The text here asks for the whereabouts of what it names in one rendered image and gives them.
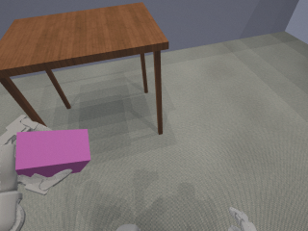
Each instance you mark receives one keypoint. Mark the robot left hand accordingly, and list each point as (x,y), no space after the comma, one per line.
(9,179)

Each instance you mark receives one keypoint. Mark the sponge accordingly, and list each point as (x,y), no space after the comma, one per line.
(48,152)

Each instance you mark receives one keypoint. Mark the robot right hand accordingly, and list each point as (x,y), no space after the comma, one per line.
(242,219)

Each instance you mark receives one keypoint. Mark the left robot forearm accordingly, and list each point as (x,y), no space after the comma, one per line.
(12,215)

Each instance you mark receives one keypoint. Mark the table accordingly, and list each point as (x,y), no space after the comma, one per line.
(42,43)

